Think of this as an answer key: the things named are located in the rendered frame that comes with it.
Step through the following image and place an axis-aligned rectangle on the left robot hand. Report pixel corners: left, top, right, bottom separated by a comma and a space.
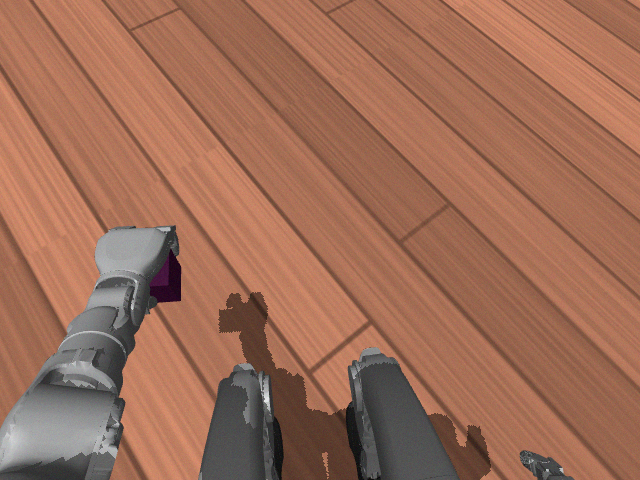
95, 225, 179, 314

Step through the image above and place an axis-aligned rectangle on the right robot foot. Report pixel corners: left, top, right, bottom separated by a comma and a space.
346, 401, 382, 480

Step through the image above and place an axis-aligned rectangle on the left robot arm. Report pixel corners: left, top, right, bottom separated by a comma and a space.
0, 271, 150, 480

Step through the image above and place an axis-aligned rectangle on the carton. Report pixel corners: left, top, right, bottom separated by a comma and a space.
149, 249, 181, 303

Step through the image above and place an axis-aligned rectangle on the right robot hand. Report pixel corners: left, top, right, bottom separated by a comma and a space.
520, 451, 575, 480

